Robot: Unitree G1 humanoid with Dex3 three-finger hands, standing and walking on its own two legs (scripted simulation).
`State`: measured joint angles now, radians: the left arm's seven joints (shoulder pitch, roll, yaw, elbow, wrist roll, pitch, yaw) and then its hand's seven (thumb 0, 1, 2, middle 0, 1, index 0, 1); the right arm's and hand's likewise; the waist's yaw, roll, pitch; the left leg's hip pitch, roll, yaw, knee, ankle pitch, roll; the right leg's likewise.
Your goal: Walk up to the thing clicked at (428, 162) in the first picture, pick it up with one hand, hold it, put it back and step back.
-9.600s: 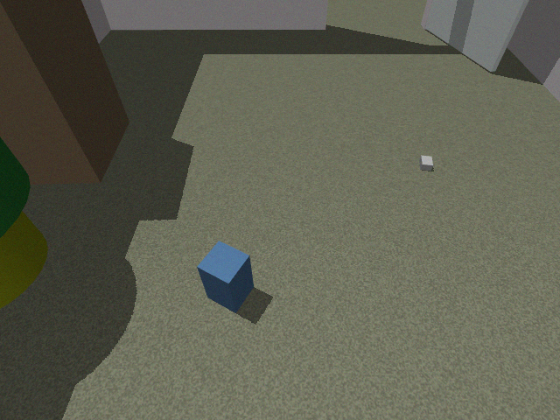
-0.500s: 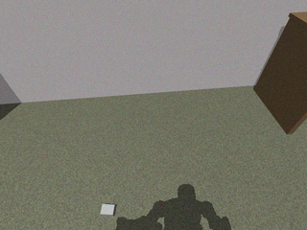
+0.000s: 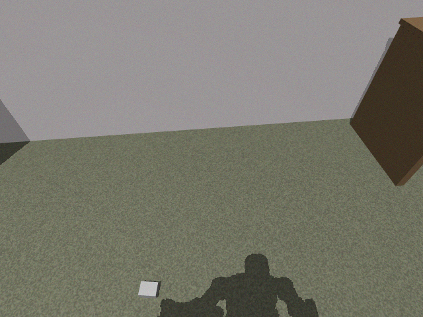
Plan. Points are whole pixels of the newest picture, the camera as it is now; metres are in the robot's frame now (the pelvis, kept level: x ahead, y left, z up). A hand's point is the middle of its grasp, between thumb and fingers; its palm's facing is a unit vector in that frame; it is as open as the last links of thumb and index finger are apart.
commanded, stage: stand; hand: left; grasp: from above
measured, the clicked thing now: (149, 289) +0.39 +0.30 -0.76
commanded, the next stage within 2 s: rise first in 0.12 s
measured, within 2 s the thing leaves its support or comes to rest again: neither
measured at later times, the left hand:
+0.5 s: hand out of the picture +0.15 +0.26 -0.17, palm faces -0.04 -0.93 -0.36, open 9.2 cm
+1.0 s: hand out of the picture +0.11 +0.28 -0.24, palm faces -0.17 -0.87 -0.46, open 13.2 cm
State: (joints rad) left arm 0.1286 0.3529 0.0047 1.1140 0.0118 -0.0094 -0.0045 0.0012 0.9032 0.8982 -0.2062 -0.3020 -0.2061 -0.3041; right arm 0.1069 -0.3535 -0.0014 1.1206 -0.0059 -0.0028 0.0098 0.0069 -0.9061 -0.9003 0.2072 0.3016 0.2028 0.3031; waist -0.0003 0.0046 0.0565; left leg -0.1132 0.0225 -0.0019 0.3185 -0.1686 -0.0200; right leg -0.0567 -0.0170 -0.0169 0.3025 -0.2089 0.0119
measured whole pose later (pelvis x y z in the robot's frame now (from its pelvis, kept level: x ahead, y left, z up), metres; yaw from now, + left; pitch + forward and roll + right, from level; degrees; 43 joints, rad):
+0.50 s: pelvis -0.02 +0.00 -0.03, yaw -1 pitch +7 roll +0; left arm -0.04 0.35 0.15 1.02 0.12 0.01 -0.03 0.00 0.38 0.79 -0.31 -0.63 -0.31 -0.63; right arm 0.22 -0.25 -0.03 0.76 0.03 -0.03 -0.01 0.01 -0.88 -0.89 0.21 0.30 0.20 0.30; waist -0.03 -0.01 0.00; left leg -0.48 0.03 0.00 0.64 -0.28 -0.02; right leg -0.43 -0.01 0.00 0.64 -0.33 0.01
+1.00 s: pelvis -0.03 +0.01 -0.10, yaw -1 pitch +18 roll -2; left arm 0.22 0.35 0.17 0.54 0.24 0.16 -0.03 -0.01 -0.41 0.86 -0.30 -0.84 -0.28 -0.87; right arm 0.19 -0.24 -0.04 0.57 0.01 -0.13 -0.03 0.01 -0.91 -0.90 0.21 0.30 0.20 0.30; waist -0.03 0.00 -0.11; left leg -0.97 0.04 -0.03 1.17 -0.51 -0.01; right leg -0.90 0.00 -0.02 1.14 -0.55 0.02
